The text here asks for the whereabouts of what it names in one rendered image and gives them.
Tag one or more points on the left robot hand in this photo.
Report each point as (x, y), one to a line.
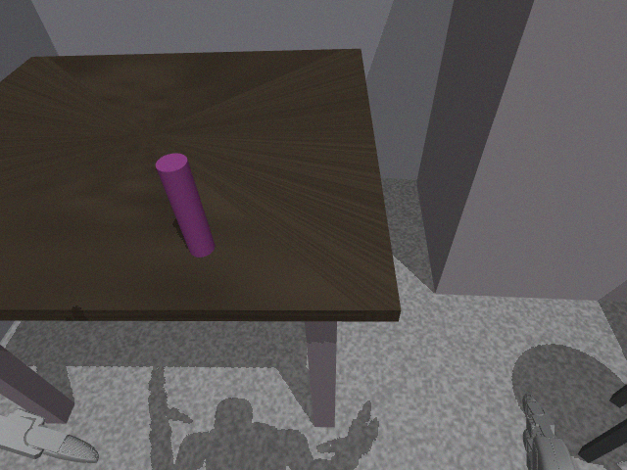
(24, 433)

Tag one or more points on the table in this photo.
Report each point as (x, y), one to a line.
(282, 151)

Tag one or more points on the right robot hand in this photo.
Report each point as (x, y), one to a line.
(544, 450)

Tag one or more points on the can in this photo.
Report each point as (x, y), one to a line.
(178, 181)

